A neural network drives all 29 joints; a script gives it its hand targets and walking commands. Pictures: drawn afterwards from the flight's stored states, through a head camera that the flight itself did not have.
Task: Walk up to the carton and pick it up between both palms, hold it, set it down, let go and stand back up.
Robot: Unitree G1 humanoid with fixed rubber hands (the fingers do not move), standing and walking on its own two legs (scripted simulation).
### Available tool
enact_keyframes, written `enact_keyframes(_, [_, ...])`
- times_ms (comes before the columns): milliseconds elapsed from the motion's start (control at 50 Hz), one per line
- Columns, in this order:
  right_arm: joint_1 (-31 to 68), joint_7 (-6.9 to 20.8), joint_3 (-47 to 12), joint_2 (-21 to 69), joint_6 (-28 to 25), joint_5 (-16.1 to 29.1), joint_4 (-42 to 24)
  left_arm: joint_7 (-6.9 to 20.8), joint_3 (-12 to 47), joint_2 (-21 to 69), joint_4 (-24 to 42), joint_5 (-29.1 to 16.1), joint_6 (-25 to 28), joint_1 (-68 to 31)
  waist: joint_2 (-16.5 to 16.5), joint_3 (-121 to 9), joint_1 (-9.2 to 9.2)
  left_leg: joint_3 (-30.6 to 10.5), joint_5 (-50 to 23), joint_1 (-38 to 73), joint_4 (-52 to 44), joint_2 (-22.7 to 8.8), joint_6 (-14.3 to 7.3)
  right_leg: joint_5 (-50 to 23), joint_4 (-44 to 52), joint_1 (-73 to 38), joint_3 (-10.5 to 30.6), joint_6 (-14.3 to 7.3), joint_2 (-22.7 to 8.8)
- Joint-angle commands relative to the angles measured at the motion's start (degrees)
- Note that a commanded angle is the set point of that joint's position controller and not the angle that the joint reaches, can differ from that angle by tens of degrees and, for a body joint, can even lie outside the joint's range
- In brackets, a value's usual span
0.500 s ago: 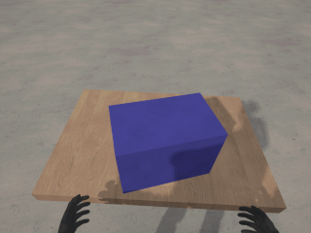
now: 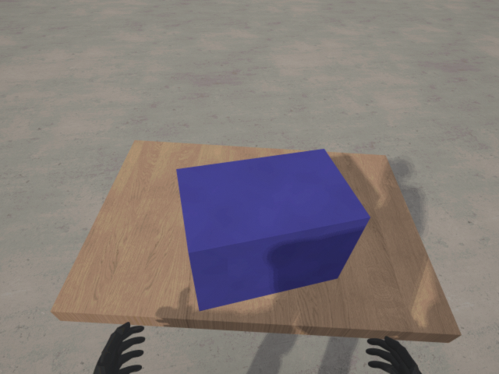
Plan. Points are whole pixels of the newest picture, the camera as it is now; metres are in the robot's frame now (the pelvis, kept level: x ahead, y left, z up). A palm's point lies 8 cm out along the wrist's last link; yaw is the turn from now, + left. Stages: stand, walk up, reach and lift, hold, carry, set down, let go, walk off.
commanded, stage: set down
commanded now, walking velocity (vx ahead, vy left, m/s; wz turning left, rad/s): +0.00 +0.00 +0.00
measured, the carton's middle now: (263, 228) +0.43 +0.01 -0.03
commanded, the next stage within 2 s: let go in 0.36 s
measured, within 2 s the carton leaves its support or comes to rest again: neither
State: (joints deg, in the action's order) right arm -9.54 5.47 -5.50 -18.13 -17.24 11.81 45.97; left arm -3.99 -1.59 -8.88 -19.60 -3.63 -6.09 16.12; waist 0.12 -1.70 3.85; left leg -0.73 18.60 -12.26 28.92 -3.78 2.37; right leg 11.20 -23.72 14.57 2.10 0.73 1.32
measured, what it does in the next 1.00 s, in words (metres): stands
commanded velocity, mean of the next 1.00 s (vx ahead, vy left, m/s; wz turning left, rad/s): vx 0.00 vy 0.00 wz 0.00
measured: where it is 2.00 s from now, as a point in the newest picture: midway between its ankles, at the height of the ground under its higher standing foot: outside the picture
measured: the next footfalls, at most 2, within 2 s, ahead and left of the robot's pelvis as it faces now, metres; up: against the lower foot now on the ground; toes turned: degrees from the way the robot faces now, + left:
none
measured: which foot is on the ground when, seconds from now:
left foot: down 0.00-1.00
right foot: down 0.00-1.00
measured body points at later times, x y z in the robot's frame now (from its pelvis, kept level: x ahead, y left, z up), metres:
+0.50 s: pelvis +0.00 +0.00 +0.00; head +0.02 +0.02 +0.45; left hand +0.14 +0.24 -0.09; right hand +0.17 -0.22 -0.09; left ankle -0.04 +0.13 -0.74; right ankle +0.01 -0.14 -0.74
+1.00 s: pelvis +0.00 -0.01 +0.00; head +0.00 +0.01 +0.45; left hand +0.11 +0.27 -0.11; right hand +0.15 -0.25 -0.10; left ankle -0.04 +0.13 -0.74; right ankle +0.01 -0.14 -0.74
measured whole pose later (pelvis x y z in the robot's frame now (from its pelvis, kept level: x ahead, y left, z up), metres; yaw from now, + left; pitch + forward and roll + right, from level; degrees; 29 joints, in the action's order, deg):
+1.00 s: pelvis +0.00 -0.01 +0.00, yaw +0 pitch -1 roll -1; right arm -10.3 -0.6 -3.2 -14.4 -4.9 2.0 46.0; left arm -0.9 -0.7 -18.5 -35.0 -0.6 -1.4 14.8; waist -1.8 1.3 3.2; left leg -0.7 18.7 -9.5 28.9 -3.1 2.3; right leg 13.4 -27.5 13.5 2.1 1.0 0.7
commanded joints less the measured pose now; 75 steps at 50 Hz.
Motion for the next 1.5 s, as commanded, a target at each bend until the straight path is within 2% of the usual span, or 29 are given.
enact_keyframes(0, [2.4, -1.4, 9.8, -3.0, -1.6, -7.0, -5.0, 1.3, 2.1, -4.3, 5.6, 2.4, 0.7, -3.3, 0.1, 0.7, -5.67, 3.7, -12.3, 2.6, -7.9, 4.8, 0.2, -6.6, 4.3, -11.2, -3.6, -3.4, 0.2])
enact_keyframes(160, [3.0, -2.8, 9.9, -0.5, -1.2, -8.7, -4.8, 1.4, 1.7, -5.8, 5.8, 2.1, 0.4, -5.7, 0.9, 0.3, -5.84, 4.0, -11.9, 2.2, -7.7, 4.7, 0.1, -6.3, 4.0, -12.3, -3.2, -2.9, -0.1])
enact_keyframes(300, [2.4, -4.2, 10.0, 1.5, -1.0, -11.1, -4.1, 2.3, 1.6, -6.9, 3.0, 1.7, 0.0, -6.0, 1.0, 0.7, -5.99, 4.7, -11.8, 1.9, -7.7, 4.6, 0.0, -6.3, 3.7, -13.1, -3.2, -2.7, -0.2])
enact_keyframes(360, [2.9, -4.6, 10.4, 1.8, -1.2, -11.3, -4.4, 2.3, 1.3, -7.4, 4.3, 1.3, 0.0, -6.9, 2.5, -0.4, -6.04, 4.6, -12.3, 2.2, -7.4, 4.4, 0.4, -6.2, 3.3, -13.3, -3.4, -2.6, 0.0])
enact_keyframes(400, [2.8, -5.0, 10.3, 2.3, -1.1, -11.9, -4.1, 2.7, 1.4, -7.9, 3.5, 1.0, 0.0, -6.9, 1.5, -0.2, -6.35, 4.6, -13.2, 2.3, -7.3, 4.5, 0.2, -7.0, 3.4, -13.3, -3.3, -2.5, 0.0])
enact_keyframes(460, [2.4, -5.3, 10.5, 2.4, -1.1, -12.1, -3.1, 3.0, 1.6, -7.7, 3.0, 1.3, 0.0, -7.1, 2.6, 0.4, -6.75, 4.7, -12.9, 2.6, -7.3, 4.5, 0.7, -6.7, 3.6, -13.2, -3.4, -2.5, 0.1])
enact_keyframes(560, [2.8, -5.6, 10.6, 2.6, -1.0, -12.7, -3.9, 3.2, 1.3, -8.1, 3.0, 1.0, -0.4, -6.7, 2.2, -0.1, -6.09, 4.6, -13.9, 2.6, -7.4, 4.3, 0.6, -6.6, 3.4, -13.6, -3.4, -2.7, 0.4])
enact_keyframes(780, [3.3, -5.4, 10.6, 2.5, -0.4, -12.8, -4.5, 3.1, 1.9, -7.9, 3.2, 1.5, -0.7, -7.4, 3.3, 0.3, -6.00, 4.3, -13.2, 2.4, -8.0, 3.9, 0.7, -5.9, 2.9, -13.6, -3.9, -2.8, 0.6])
enact_keyframes(800, [3.0, -5.4, 10.6, 2.3, -0.2, -13.0, -3.8, 3.3, 1.9, -7.6, 2.6, 1.6, -0.7, -6.8, 3.4, 0.9, -6.19, 4.3, -13.8, 2.3, -8.1, 4.0, 0.8, -6.1, 2.9, -13.7, -3.8, -2.9, 0.7])
enact_keyframes(820, [-3.9, -6.5, 10.2, -12.6, 6.1, -16.2, -1.7, 2.7, -3.5, -18.7, -7.1, 6.8, 4.3, -3.5, -3.1, -5.2, -1.80, -1.8, -27.8, -1.2, -1.9, -1.3, -1.4, -20.5, -7.3, -13.4, -0.4, -2.8, -6.1])
enact_keyframes(840, [-4.7, -7.0, 10.4, -12.2, 8.9, -15.6, -2.6, 2.7, -3.8, -20.4, -8.4, 7.2, 6.0, -2.1, -5.1, -8.3, -2.94, -1.5, -28.0, 1.1, -0.7, -2.0, -2.3, -21.4, -8.7, -12.2, -0.1, -2.8, -6.2])
enact_keyframes(860, [-3.3, -7.1, 9.8, -11.9, 10.3, -15.6, -3.6, 2.9, -3.4, -19.7, -9.7, 6.8, 6.6, -2.5, -3.4, -6.7, -3.06, -1.6, -26.2, 1.3, -1.5, -2.3, -2.9, -19.1, -8.1, -9.6, 0.1, -2.6, -5.7])
enact_keyframes(880, [-1.7, -7.1, 9.4, -11.1, 11.4, -15.3, -4.2, 3.0, -3.0, -18.3, -10.7, 6.8, 6.9, -3.4, -2.1, -3.9, -2.58, -1.5, -21.5, -0.3, -3.1, -2.1, -3.1, -14.3, -5.8, -8.2, 0.2, -1.8, -5.9])
enact_keyframes(920, [-1.6, -6.9, 9.3, -11.8, 12.6, -14.9, -3.9, 3.6, -2.0, -17.4, -13.3, 6.6, 7.4, -5.4, 1.6, 0.1, -2.94, -1.5, -12.7, -1.6, -4.6, -1.1, -3.3, -6.8, -2.8, -5.5, 1.9, -1.8, -6.6])
enact_keyframes(940, [-1.3, -6.8, 9.4, -11.7, 13.2, -14.7, -3.4, 3.8, -1.5, -17.7, -14.9, 6.2, 7.5, -5.4, 2.2, 0.9, -2.95, -1.7, -10.7, -1.9, -5.2, -1.1, -3.6, -5.1, -2.0, -4.9, 2.5, -2.2, -6.8])
enact_keyframes(960, [-1.7, -6.7, 9.2, -11.5, 13.6, -14.7, -3.6, 3.9, -1.3, -18.2, -16.0, 6.3, 7.8, -6.8, 1.0, 1.4, -3.43, -1.7, -9.2, -2.2, -5.7, -1.0, -3.7, -4.1, -1.8, -4.2, 2.3, -2.0, -6.9])
enact_keyframes(980, [-1.6, -6.4, 9.2, -12.0, 13.8, -14.5, -3.0, 4.0, -1.0, -18.6, -17.0, 6.1, 7.8, -6.3, 1.8, 0.5, -3.33, -2.0, -7.7, -1.8, -5.6, -1.0, -3.8, -3.3, -1.1, -4.5, 2.3, -1.9, -6.5])
enact_keyframes(1000, [-1.9, -6.3, 8.9, -11.3, 14.0, -14.4, -3.1, 4.1, -1.0, -19.6, -18.5, 6.3, 8.1, -6.9, -0.2, 0.6, -3.40, -2.5, -7.9, -1.4, -6.3, -1.3, -3.9, -2.6, -0.9, -4.4, 2.3, -2.0, -6.6])
enact_keyframes(1040, [-1.7, -6.0, 8.7, -12.2, 14.2, -14.4, -2.4, 4.1, -0.8, -20.8, -21.0, 6.1, 8.4, -6.0, 1.6, 0.4, -3.43, -2.5, -7.5, -1.3, -6.5, -1.1, -3.9, -2.8, -0.5, -4.8, 2.8, -1.9, -6.5])
enact_keyframes(1060, [-1.5, -5.9, 8.8, -12.7, 14.5, -14.3, -1.9, 4.1, -0.8, -21.6, -22.2, 6.0, 8.5, -6.8, 0.7, 0.8, -3.28, -2.5, -7.7, -1.2, -6.5, -1.1, -4.0, -3.4, -0.2, -4.9, 2.8, -1.9, -6.4])
enact_keyframes(1080, [-1.3, -5.8, 8.4, -12.6, 14.6, -14.4, -1.6, 4.2, -0.9, -22.1, -23.4, 5.8, 8.5, -6.7, 2.0, 0.5, -3.23, -2.6, -8.2, -0.9, -6.4, -1.4, -4.2, -4.4, -0.3, -5.0, 3.1, -2.2, -6.7])
enact_keyframes(1140, [-1.7, -5.9, 8.0, -13.6, 15.0, -14.0, -0.6, 4.2, -0.6, -23.7, -26.9, 5.5, 8.6, -6.5, 1.1, -0.2, -3.05, -2.8, -9.6, 0.4, -6.8, -1.7, -4.0, -6.4, -0.5, -5.5, 3.3, -2.3, -6.8])
enact_keyframes(1160, [-1.5, -5.8, 8.1, -13.9, 15.0, -14.0, -0.3, 4.1, -0.5, -23.4, -27.8, 5.5, 8.6, -6.7, 2.8, -0.6, -3.33, -2.6, -10.1, 0.8, -6.5, -1.6, -4.1, -7.3, -0.3, -5.5, 3.5, -2.4, -6.9])
enact_keyframes(1220, [-1.7, -5.8, 7.7, -14.6, 15.3, -13.6, 0.9, 4.1, -0.2, -23.7, -30.5, 5.0, 8.5, -6.0, 2.8, -1.1, -2.93, -3.0, -12.5, 1.0, -6.6, -1.9, -4.0, -10.2, -0.4, -6.9, 3.4, -2.5, -7.0])
enact_keyframes(1260, [-2.1, -5.9, 7.8, -15.1, 15.5, -13.5, 1.7, 4.1, -0.3, -24.2, -31.9, 5.1, 8.6, -6.1, 3.5, -0.9, -3.14, -2.7, -13.8, 1.6, -6.5, -2.0, -3.9, -11.4, -0.5, -6.8, 3.4, -2.6, -7.1])
enact_keyframes(1320, [-2.2, -6.0, 7.7, -15.1, 15.4, -13.2, 1.8, 3.9, 0.0, -24.2, -33.8, 4.9, 8.6, -5.9, 2.5, -0.8, -3.15, -3.1, -13.9, 2.8, -6.4, -2.2, -3.9, -12.2, 0.0, -6.2, 4.0, -3.1, -7.4])
enact_keyframes(1400, [-0.9, -6.1, 7.3, -14.6, 15.7, -13.2, 2.2, 3.9, 0.2, -24.5, -35.2, 4.8, 8.6, -6.3, 4.4, -0.7, -3.24, -2.9, -13.8, 2.3, -6.9, -2.3, -3.9, -12.3, 0.0, -6.8, 3.5, -2.8, -7.2])
enact_keyframes(1440, [-0.8, -6.3, 7.3, -14.6, 15.9, -13.1, 2.5, 3.8, 0.0, -24.6, -35.8, 4.8, 8.3, -7.1, 2.9, -0.5, -3.20, -2.9, -13.7, 2.3, -7.0, -2.4, -3.9, -11.7, 0.3, -6.3, 3.6, -2.8, -7.1])
enact_keyframes(1480, [-1.5, -6.3, 7.4, -15.0, 15.8, -12.9, 3.0, 3.8, 0.0, -24.5, -36.5, 4.6, 8.6, -5.9, 4.8, -0.1, -2.84, -2.8, -13.5, 2.8, -6.9, -2.4, -4.0, -12.0, 0.8, -6.0, 4.1, -2.9, -7.3])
